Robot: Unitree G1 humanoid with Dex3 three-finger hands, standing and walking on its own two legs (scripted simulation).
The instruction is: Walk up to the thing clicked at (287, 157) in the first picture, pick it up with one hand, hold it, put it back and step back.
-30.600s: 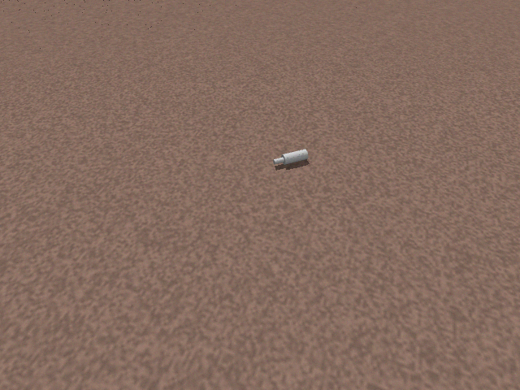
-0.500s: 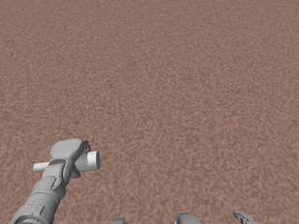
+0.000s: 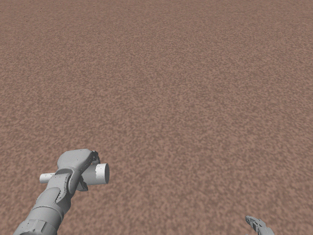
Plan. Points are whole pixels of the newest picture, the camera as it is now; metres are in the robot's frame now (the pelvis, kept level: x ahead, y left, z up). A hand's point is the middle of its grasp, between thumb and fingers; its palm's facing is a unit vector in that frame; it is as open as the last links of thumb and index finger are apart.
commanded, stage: hold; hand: left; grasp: from above
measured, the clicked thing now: (74, 175) +0.32 +0.26 -0.08
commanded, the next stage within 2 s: crouch in 1.42 s
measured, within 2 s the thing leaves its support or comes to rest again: neither
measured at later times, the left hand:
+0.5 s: hand (79, 178) +0.29 +0.22 -0.03, palm faces -0.45 -0.05 -0.89, open 8.8 cm
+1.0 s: hand (77, 181) +0.27 +0.21 -0.01, palm faces -0.44 -0.05 -0.90, open 8.7 cm
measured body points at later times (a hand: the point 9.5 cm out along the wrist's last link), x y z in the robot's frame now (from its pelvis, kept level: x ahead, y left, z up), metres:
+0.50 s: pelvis -0.01 -0.01 +0.01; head +0.01 -0.03 +0.46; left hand +0.31 +0.22 +0.02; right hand +0.13 -0.26 -0.11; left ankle +0.00 +0.13 -0.72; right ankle +0.01 -0.15 -0.72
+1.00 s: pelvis -0.02 -0.01 +0.01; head -0.02 -0.03 +0.46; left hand +0.29 +0.21 +0.04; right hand +0.13 -0.26 -0.10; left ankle +0.00 +0.13 -0.72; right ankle +0.01 -0.15 -0.72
